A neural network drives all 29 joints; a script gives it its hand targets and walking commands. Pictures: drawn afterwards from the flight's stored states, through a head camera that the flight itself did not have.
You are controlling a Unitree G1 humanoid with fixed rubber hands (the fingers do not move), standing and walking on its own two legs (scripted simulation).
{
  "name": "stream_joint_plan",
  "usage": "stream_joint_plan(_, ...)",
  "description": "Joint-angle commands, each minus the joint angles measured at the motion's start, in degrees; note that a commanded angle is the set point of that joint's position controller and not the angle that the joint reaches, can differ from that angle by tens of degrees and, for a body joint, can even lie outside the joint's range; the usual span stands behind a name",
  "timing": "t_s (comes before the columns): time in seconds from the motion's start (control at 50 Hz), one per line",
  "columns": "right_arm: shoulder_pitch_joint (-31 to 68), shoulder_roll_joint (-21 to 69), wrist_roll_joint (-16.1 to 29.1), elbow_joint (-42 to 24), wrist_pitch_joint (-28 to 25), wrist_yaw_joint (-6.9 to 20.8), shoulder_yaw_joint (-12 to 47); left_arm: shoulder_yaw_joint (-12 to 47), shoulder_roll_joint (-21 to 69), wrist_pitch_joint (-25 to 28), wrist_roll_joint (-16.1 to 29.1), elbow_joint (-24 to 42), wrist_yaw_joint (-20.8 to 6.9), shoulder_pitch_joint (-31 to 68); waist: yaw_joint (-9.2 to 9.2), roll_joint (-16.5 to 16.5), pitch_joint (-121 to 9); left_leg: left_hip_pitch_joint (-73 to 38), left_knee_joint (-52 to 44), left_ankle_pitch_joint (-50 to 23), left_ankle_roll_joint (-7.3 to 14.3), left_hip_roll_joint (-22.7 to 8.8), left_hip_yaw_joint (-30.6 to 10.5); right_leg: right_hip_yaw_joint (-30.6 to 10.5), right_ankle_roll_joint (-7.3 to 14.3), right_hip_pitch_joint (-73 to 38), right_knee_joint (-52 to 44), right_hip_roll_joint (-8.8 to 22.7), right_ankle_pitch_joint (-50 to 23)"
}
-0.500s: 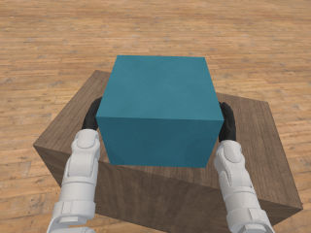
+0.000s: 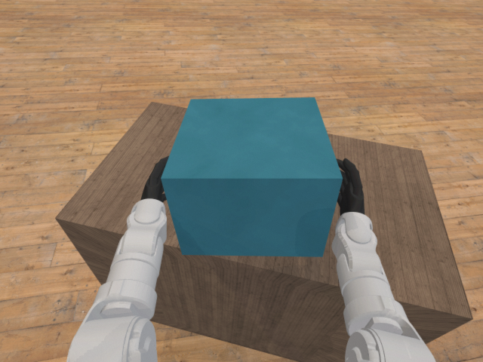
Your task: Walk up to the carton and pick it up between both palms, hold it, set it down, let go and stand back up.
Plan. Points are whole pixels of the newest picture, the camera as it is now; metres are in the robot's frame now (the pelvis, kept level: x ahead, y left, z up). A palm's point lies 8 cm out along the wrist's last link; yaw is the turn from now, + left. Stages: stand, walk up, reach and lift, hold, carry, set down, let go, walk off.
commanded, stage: set down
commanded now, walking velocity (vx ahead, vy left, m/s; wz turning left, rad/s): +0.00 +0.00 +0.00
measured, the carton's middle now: (251, 172) +0.44 -0.01 +0.07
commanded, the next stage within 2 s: none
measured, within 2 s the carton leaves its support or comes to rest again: rests again in 1.68 s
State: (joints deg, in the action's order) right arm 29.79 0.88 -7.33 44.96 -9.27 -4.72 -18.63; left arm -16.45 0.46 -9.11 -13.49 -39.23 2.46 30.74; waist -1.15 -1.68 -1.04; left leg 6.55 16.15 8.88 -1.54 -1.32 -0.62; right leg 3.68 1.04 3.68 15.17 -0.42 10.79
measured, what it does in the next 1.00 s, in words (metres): stands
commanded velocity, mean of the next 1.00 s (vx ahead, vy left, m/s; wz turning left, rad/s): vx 0.00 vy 0.00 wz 0.00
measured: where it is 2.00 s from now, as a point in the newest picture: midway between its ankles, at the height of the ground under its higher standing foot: outside the picture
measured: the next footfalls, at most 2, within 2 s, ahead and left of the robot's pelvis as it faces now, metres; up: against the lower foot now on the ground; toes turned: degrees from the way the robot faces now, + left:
none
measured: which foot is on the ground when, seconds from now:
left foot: down 0.00-1.00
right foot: down 0.00-1.00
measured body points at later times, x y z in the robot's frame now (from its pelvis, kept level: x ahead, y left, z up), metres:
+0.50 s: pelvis +0.01 +0.00 +0.00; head +0.04 +0.01 +0.45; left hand +0.41 +0.16 +0.04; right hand +0.40 -0.18 +0.06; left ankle +0.00 +0.13 -0.75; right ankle -0.03 -0.10 -0.75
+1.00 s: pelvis +0.01 +0.00 -0.01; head +0.08 -0.01 +0.44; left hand +0.42 +0.15 +0.00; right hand +0.41 -0.20 +0.02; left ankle +0.00 +0.13 -0.75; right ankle -0.03 -0.10 -0.75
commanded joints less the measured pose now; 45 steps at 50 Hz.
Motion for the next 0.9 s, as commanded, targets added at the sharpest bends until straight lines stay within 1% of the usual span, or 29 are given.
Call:
stream_joint_plan(0.0, 43.2, 25.3, -3.9, -8.3, -6.0, 9.0, 19.9, 20.2, 30.0, 9.8, 2.1, 10.9, -8.6, 45.4, 0.58, 0.4, -32.1, -4.5, 0.0, -18.1, -1.8, 2.8, 5.5, 1.9, -4.5, -14.3, 3.0, 0.1, -33.4)
stream_joint_plan(0.08, 44.1, 25.9, -5.3, -5.9, -6.9, 9.3, 18.2, 18.3, 29.4, 11.7, 1.5, 7.5, -8.5, 47.3, 1.26, -0.1, -32.8, -2.6, -0.3, -17.3, -1.5, 2.6, 5.8, 1.6, -4.5, -14.4, 3.3, 0.3, -33.3)
stream_joint_plan(0.14, 44.6, 26.1, -6.4, -4.5, -7.7, 9.4, 16.8, 17.6, 29.4, 13.2, 1.3, 6.1, -8.0, 48.6, 1.00, 0.5, -35.0, -2.2, 0.1, -18.8, -1.7, 2.3, 5.9, 1.5, -4.3, -14.4, 3.7, 0.3, -34.9)
stream_joint_plan(0.24, 44.6, 26.3, -8.2, -1.7, -8.6, 9.6, 14.1, 16.8, 29.1, 15.3, 1.0, 4.1, -7.4, 50.9, 0.47, 2.0, -36.7, -2.7, 0.9, -20.4, -2.2, 1.9, 5.8, 1.7, -3.8, -12.3, 3.6, 0.0, -33.9)
stream_joint_plan(0.26, 44.7, 26.2, -8.5, -0.9, -8.8, 9.6, 13.7, 16.6, 29.1, 15.6, 0.8, 3.4, -7.3, 51.2, 0.60, 2.4, -37.0, -2.9, 1.1, -20.8, -2.4, 1.8, 5.7, 1.8, -3.7, -11.7, 3.6, 0.1, -33.6)
stream_joint_plan(0.34, 44.3, 26.2, -9.5, 1.0, -9.6, 9.8, 12.3, 16.5, 29.5, 16.8, 0.8, 2.1, -6.8, 51.3, 0.15, 2.9, -38.9, -4.5, 2.3, -24.2, -2.9, 1.3, 5.7, 1.9, -3.4, -9.7, 3.6, -0.2, -34.9)
stream_joint_plan(0.36, 44.4, 26.2, -9.7, 1.2, -9.8, 9.7, 12.1, 16.4, 29.6, 17.1, 0.7, 1.7, -6.7, 51.3, 0.34, 2.9, -39.6, -4.8, 2.6, -24.7, -2.9, 1.3, 5.7, 1.9, -3.3, -9.8, 3.7, -0.3, -35.6)
stream_joint_plan(0.42, 44.3, 26.7, -10.3, 2.2, -10.6, 9.7, 11.9, 16.5, 29.9, 18.2, 0.7, 0.8, -6.4, 51.3, 0.03, 3.2, -41.1, -5.2, 3.9, -27.7, -3.3, 1.1, 5.4, 2.0, -3.3, -8.5, 4.4, -0.5, -37.8)
stream_joint_plan(0.48, 43.7, 26.9, -10.8, 3.9, -10.9, 9.7, 11.5, 16.0, 29.8, 19.2, 0.6, -0.5, -6.3, 51.0, -0.06, 3.2, -41.1, -4.8, 4.4, -28.8, -3.2, 0.9, 5.4, 1.9, -3.3, -7.7, 4.8, -0.5, -38.8)
stream_joint_plan(0.54, 44.0, 27.1, -11.2, 4.4, -11.5, 9.8, 11.4, 15.9, 29.7, 20.3, 0.8, -1.9, -6.2, 51.1, 0.16, 2.9, -42.0, -4.3, 5.0, -29.6, -3.1, 0.8, 5.3, 1.7, -3.4, -7.5, 5.5, -0.5, -40.0)
stream_joint_plan(0.56, 44.2, 27.1, -11.0, 4.6, -11.8, 9.8, 11.6, 16.0, 29.7, 20.7, 1.0, -2.4, -6.1, 50.9, 0.48, 2.8, -42.3, -4.0, 5.2, -30.0, -3.0, 0.8, 5.3, 1.5, -3.4, -7.2, 5.9, -0.4, -41.0)
stream_joint_plan(0.6, 44.6, 27.6, -11.0, 4.9, -12.4, 9.7, 12.1, 15.8, 29.4, 21.8, 1.2, -3.3, -6.0, 51.2, 0.45, 2.5, -43.5, -2.4, 5.5, -30.3, -2.9, 0.9, 5.2, 1.2, -3.5, -8.2, 6.6, -0.2, -43.4)
stream_joint_plan(0.66, 44.8, 28.3, -11.4, 5.8, -13.1, 9.6, 12.4, 15.8, 28.8, 23.6, 1.7, -4.8, -5.9, 51.9, 0.33, 2.4, -44.9, 0.1, 5.8, -29.7, -2.7, 1.0, 5.2, 0.7, -3.7, -9.0, 8.1, 0.1, -46.5)
stream_joint_plan(0.68, 44.7, 28.5, -11.5, 6.6, -13.2, 9.6, 12.5, 15.7, 28.6, 24.3, 1.7, -5.0, -5.9, 52.5, 0.11, 2.5, -45.4, 0.9, 5.9, -29.5, -2.6, 1.0, 5.1, 0.4, -3.7, -9.0, 8.2, 0.1, -46.9)
stream_joint_plan(0.76, 44.8, 28.9, -11.9, 8.2, -13.8, 9.8, 12.7, 15.7, 28.2, 26.4, 2.3, -7.3, -6.0, 53.2, 0.18, 2.3, -46.9, 2.4, 6.5, -29.5, -2.3, 0.9, 5.1, 0.1, -3.7, -8.3, 9.4, 0.4, -48.6)
stream_joint_plan(0.78, 45.3, 29.0, -11.8, 8.4, -14.0, 9.8, 12.7, 15.7, 28.2, 27.0, 2.3, -8.3, -6.0, 53.4, 0.51, 2.3, -47.2, 3.2, 6.5, -29.1, -2.3, 0.8, 5.1, 0.2, -3.9, -8.5, 9.8, 0.6, -48.9)
stream_joint_plan(0.88, 45.4, 29.8, -12.5, 10.7, -14.8, 10.0, 13.0, 15.2, 27.4, 30.1, 3.0, -11.9, -6.3, 54.6, 0.19, 2.2, -48.6, 6.2, 6.9, -27.9, -1.9, 0.9, 5.0, -0.3, -4.0, -8.0, 11.1, 0.9, -50.1)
